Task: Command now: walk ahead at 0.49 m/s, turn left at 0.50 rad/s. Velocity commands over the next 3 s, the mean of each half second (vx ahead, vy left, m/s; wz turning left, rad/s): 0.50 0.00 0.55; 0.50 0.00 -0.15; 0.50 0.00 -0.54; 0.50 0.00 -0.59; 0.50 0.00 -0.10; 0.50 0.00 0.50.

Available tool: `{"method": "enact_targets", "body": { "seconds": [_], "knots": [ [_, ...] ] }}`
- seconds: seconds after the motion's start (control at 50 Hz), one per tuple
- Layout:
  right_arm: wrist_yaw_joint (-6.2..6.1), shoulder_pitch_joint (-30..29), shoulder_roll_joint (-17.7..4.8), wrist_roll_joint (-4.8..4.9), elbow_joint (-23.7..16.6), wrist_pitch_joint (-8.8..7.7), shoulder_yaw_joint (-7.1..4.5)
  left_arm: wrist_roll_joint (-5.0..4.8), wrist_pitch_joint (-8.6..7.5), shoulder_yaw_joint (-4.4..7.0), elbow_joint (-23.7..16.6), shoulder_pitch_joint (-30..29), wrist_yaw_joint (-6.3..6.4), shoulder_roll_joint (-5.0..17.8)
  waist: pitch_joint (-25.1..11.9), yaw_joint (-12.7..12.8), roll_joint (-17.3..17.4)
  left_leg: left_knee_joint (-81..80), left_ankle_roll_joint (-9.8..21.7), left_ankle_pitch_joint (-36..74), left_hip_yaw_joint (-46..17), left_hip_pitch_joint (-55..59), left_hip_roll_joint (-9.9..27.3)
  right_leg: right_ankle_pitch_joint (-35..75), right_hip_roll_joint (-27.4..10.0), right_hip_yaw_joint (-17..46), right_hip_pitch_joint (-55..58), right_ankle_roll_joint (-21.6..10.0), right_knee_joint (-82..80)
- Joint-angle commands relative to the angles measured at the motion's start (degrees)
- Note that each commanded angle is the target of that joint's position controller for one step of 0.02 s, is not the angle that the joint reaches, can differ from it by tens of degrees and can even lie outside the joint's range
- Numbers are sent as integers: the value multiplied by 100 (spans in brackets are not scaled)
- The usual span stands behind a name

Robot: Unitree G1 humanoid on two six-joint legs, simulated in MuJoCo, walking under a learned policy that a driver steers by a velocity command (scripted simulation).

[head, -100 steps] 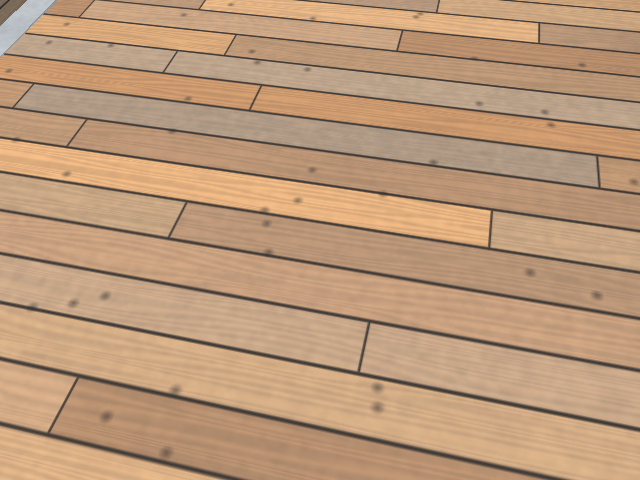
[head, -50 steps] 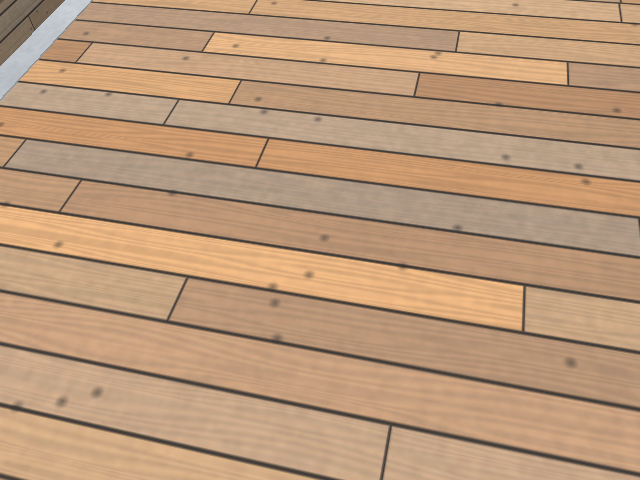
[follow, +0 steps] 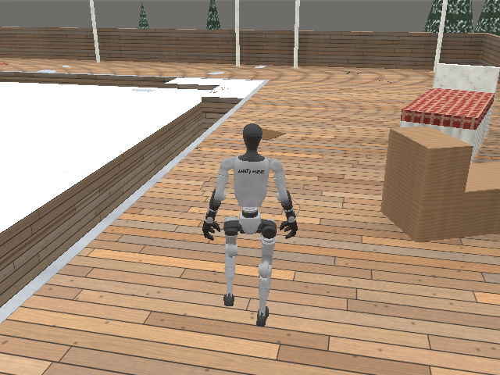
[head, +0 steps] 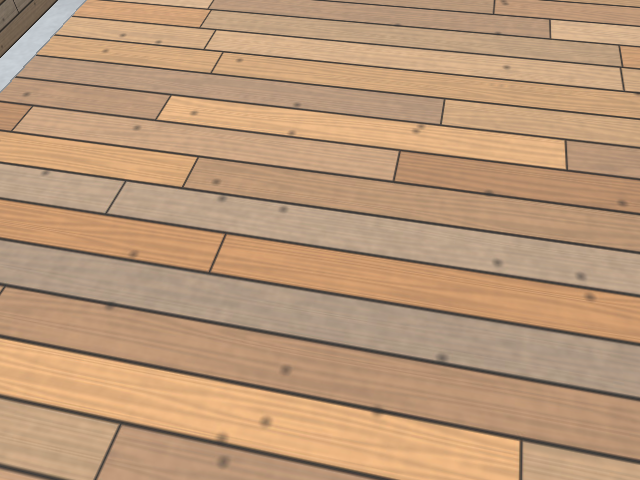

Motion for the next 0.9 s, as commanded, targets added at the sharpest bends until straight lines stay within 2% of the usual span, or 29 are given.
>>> {"method": "enact_targets", "body": {
  "seconds": [0.02, 0.08, 0.14, 0.18, 0.22, 0.24, 0.26, 0.28, 0.3, 0.32, 0.34, 0.36, 0.38, 0.4, 0.44, 0.48, 0.56, 0.62, 0.7, 0.74, 0.76, 0.78, 0.8, 0.82, 0.84, 0.86, 0.88, 0.9],
  "knots": [
    [95, -293, 16, -9, -429, -7, 44, -4, -105, 87, -177, 53, 14, 454, 254, -83, -675, -390, -71, 635, -53, -649, 174, 1842, -1533, 628, 134, -501, -891],
    [174, -972, 108, -6, -666, -40, 139, 1, -94, 105, -65, 161, 29, 562, 380, 38, -671, -1531, -29, 1201, 294, -280, 106, 2074, -1441, 147, 88, -415, -878],
    [219, -1474, 59, -25, -881, -41, 177, 2, -50, 145, 106, 440, 77, 738, 495, 163, -627, -2238, 153, 1003, 618, -78, 22, 2515, -1600, -80, 524, -371, -774],
    [194, -1529, -5, -46, -944, -37, 162, 10, 19, 158, 203, 540, 112, 830, 425, 133, -638, -2525, 343, 567, 823, 168, -184, 3634, -1657, -277, 927, -313, -353],
    [127, -1171, -129, -63, -877, -32, 105, 23, 108, 194, 269, 556, 154, 1019, 91, -62, -811, -2628, 590, -96, 1045, 804, -585, 5389, -1686, -455, 1208, -263, 581],
    [89, -667, -243, -63, -745, -60, 42, 32, 172, 215, 283, 554, 163, 1115, -221, -278, -837, -2763, 741, -346, 1047, 1387, -799, 5734, -1691, -495, 1192, -265, 1428],
    [24, 190, -408, -104, -473, -113, -63, 14, 221, 217, 249, 504, 157, 1153, -705, -656, -674, -3190, 925, -215, 926, 2546, -949, 5161, -1619, -573, 714, -172, 2668],
    [-81, 1043, -903, -155, -262, -122, -241, 38, 215, 170, 79, 524, 134, 991, -1301, -967, -132, -3429, 1224, -915, -393, 4010, -20, 3108, -1454, -576, -547, 3, 4398],
    [-135, 703, -1480, -10, -428, -56, -383, -49, 162, 96, -379, 508, 7, 483, -1729, -515, 1312, -4138, 2090, -1054, -3723, 5560, 1571, -1757, -105, -137, -3147, 401, 6560],
    [-172, 906, -1408, 88, -474, 17, -375, -3, 82, 171, -555, -228, -11, 969, -1639, -853, 246, -4587, 2091, -388, -3942, 5461, 1623, -1484, -181, 984, -3816, 365, 6776],
    [-234, 660, -1180, 114, -377, 10, -317, -76, 6, 121, -654, -515, -35, 821, -916, -676, -28, -4602, 1948, 214, -3040, 4851, 1513, -920, -506, 1108, -3960, 304, 6440],
    [-248, 441, -872, 138, -328, -34, -241, -77, -38, 98, -564, -375, -20, 770, -380, -360, -395, -4679, 1698, 1046, -2493, 3955, 1252, -644, -710, 1086, -3581, 296, 5778],
    [-266, 230, -725, 150, -333, -92, -191, 17, 28, 102, -561, -380, -18, 737, -190, -135, -461, -4724, 1509, 1492, -2071, 3426, 924, -644, -838, 1150, -3231, 334, 5357],
    [-272, 51, -607, 161, -377, -141, -146, 122, 146, 89, -496, -190, -26, 702, -198, 41, -418, -4803, 1434, 1765, -1780, 3082, 716, -632, -858, 1148, -2872, 398, 5154],
    [-235, 128, -610, 203, -353, -260, -126, 195, 330, 86, -508, -129, -70, 626, -237, 140, -329, -4898, 1434, 2079, -1568, 2781, 509, -613, -825, 1068, -2676, 516, 4814],
    [-216, 308, -751, 190, -302, -303, -161, 177, 401, 70, -635, -445, -100, 557, -107, 91, -248, -5049, 1374, 1838, -1472, 2575, 360, -225, -807, 981, -2831, 609, 4368],
    [-205, 805, -563, 181, -80, -367, -74, 124, 389, 29, -788, -1191, -158, 493, 118, -223, -13, -5265, 980, 2142, -1077, 2948, 269, 940, -846, 825, -3180, 549, 3170],
    [-221, 1104, -590, 150, 50, -422, -39, 50, 365, 6, -908, -1675, -195, 501, 138, -445, 38, -5261, 754, 2520, -860, 3513, 368, 1394, -763, 739, -3314, 363, 2605],
    [-301, 1335, -586, 40, 227, -434, 19, 19, 327, -25, -1079, -2195, -258, 509, 386, -576, 44, -5290, 732, 2747, -606, 4143, 645, 1219, -542, 631, -3400, 78, 2002],
    [-362, 1222, -637, -3, 280, -435, 30, 13, 307, -14, -1084, -2103, -281, 538, 422, -429, 60, -5117, 662, 3409, -398, 4307, 781, 834, -340, 599, -3070, -117, 1728],
    [-389, 1091, -684, -15, 280, -442, 34, 11, 304, 5, -1018, -1878, -265, 565, 323, -288, 100, -4831, 588, 4305, -234, 4316, 787, 580, -148, 511, -2652, -235, 1625],
    [-412, 1026, -744, -31, 295, -446, 31, 14, 302, 42, -901, -1515, -229, 630, 108, -124, 173, -4341, 513, 5288, -110, 4377, 785, 320, 74, 402, -2165, -349, 1594],
    [-421, 992, -800, -59, 314, -423, 24, 22, 280, 104, -699, -891, -189, 740, -240, 144, 183, -3479, 448, 5918, 13, 4415, 740, 128, 291, 334, -1535, -471, 1461],
    [-426, 901, -842, -29, 294, -402, 28, 74, 233, 171, -424, -16, -147, 832, -676, 561, 76, -2289, 351, 5615, 218, 3985, 603, 373, 317, 421, -435, -640, 1071],
    [-418, 918, -672, 70, 81, -446, 104, 192, 221, 318, -262, 816, -77, 1308, -1273, 818, -433, -513, 181, 3896, 453, 2520, 306, -63, -758, 1906, 1150, -1102, 1011],
    [-327, 1282, -315, 126, -60, -480, 150, 161, 248, 447, -244, 841, -89, 1746, -1676, 431, -1688, 1504, -76, -1344, 441, 458, -957, 327, -2154, 4914, 2324, -1995, 461],
    [-324, 846, -620, -28, -102, -503, 103, -106, 279, 393, -214, 483, -160, 1429, -1361, 369, -871, 1817, 19, -1431, -439, -115, -656, 231, -1972, 5120, 2057, -1889, 106],
    [-282, 485, -641, 25, -254, -572, 116, -121, 303, 362, -314, 48, -162, 1259, -632, 240, -591, 1584, 16, -910, -442, -279, -349, 406, -1854, 4232, 1263, -1758, -6]
  ]
}}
